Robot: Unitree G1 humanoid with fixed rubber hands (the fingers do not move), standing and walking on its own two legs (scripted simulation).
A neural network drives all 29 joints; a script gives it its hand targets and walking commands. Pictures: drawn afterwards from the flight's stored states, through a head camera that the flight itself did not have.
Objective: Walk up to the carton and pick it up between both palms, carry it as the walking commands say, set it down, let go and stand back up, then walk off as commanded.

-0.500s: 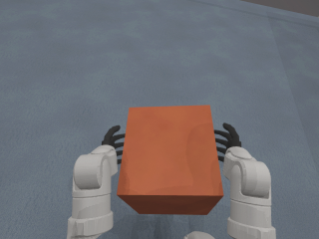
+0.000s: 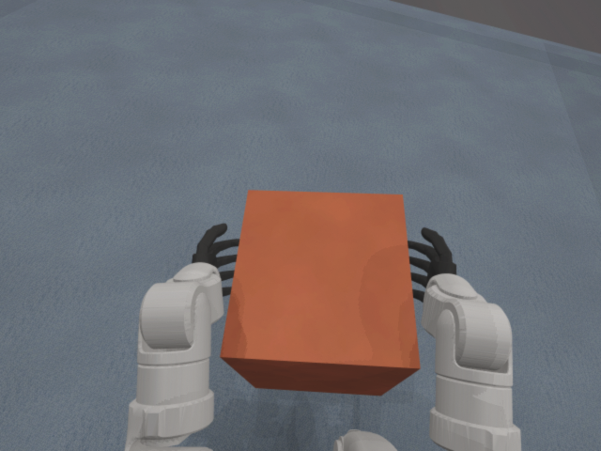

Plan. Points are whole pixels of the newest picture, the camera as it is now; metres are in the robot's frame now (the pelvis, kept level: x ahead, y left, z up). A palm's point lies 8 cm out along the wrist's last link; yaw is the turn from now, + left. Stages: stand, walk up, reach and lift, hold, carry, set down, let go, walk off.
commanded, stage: carry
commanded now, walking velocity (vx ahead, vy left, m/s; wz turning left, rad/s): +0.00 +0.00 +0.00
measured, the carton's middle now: (320, 302) +0.32 +0.00 -0.01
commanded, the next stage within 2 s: none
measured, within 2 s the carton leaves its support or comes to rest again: neither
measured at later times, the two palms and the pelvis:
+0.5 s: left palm (233, 159) +0.55 +0.17 +0.03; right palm (396, 168) +0.57 -0.12 +0.05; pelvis +0.26 +0.01 -0.01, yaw +3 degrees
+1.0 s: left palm (273, 64) +0.91 +0.13 +0.02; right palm (387, 84) +0.93 -0.15 +0.00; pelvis +0.63 -0.02 -0.04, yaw +3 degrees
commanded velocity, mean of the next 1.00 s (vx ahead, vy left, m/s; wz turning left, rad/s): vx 0.00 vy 0.00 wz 0.00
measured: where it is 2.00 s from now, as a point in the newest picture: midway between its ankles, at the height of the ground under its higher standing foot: (345, 172)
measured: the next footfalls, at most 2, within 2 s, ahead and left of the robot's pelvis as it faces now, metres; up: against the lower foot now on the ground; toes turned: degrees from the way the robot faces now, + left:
right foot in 0.18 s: +0.20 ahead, -0.13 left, +0.00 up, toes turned -3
left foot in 0.36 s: +0.19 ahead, +0.08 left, +0.00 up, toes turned +0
